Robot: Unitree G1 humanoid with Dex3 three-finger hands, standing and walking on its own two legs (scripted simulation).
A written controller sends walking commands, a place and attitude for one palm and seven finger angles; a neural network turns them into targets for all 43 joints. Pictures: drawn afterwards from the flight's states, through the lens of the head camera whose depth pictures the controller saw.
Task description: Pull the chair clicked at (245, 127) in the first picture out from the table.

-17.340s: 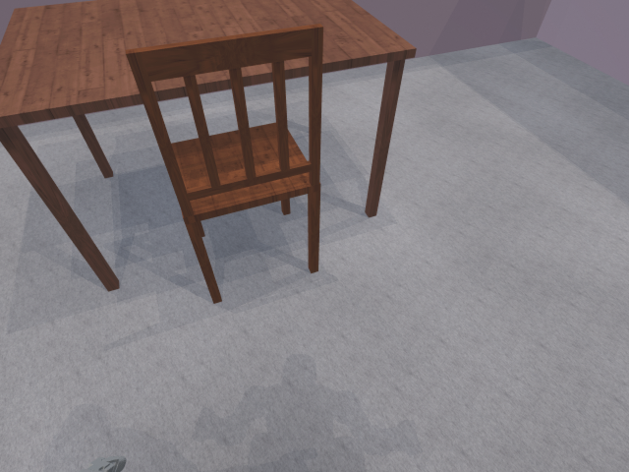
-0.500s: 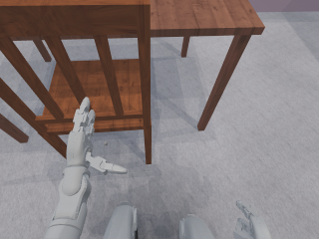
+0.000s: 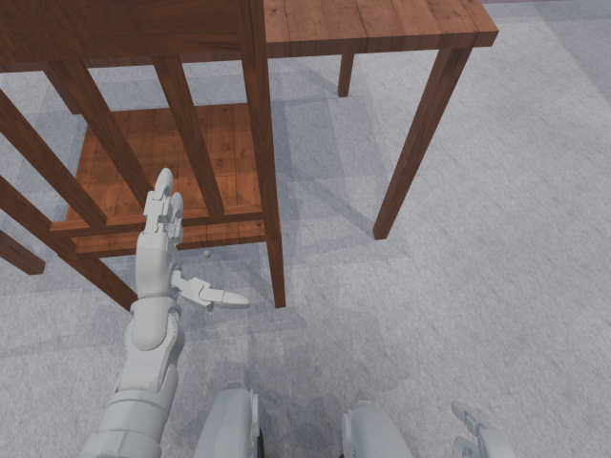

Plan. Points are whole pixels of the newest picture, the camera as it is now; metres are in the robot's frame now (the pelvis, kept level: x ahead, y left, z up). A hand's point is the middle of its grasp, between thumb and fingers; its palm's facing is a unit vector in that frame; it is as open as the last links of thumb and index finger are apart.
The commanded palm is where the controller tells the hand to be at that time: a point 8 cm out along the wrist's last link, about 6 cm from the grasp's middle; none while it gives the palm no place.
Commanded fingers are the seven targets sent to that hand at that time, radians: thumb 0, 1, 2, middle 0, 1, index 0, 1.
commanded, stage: aim the fingers beside a spindle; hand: left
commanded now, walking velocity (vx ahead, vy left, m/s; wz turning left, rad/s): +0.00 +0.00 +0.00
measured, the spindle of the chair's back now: (123, 157) +0.50 +0.26 +0.05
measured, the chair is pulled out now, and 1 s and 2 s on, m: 0.00 0.00 0.00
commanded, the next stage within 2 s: push the fingers through the gap in 0.40 s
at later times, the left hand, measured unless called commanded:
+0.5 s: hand (205, 262) +0.36 +0.13 +0.02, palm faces +0.10 -1.00 -0.01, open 16.9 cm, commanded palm +0.33 +0.19 +0.02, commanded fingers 0.00 -0.50 0.30 -0.06 -0.08 -0.06 -0.08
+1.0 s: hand (203, 229) +0.40 +0.14 +0.03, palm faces +0.12 -0.99 -0.02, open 16.9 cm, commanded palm +0.38 +0.19 +0.03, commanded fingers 0.00 -0.50 0.30 -0.06 -0.08 -0.06 -0.08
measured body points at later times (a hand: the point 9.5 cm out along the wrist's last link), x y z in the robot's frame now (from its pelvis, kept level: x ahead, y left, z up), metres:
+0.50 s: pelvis +0.00 +0.00 +0.00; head +0.10 +0.00 +0.44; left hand +0.34 +0.19 +0.03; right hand +0.14 -0.25 -0.11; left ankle +0.06 +0.13 -0.62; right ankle -0.01 -0.12 -0.62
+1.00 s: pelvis +0.00 +0.00 +0.00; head +0.11 +0.01 +0.43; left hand +0.39 +0.20 +0.03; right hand +0.11 -0.25 -0.12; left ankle +0.06 +0.13 -0.62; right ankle -0.01 -0.12 -0.62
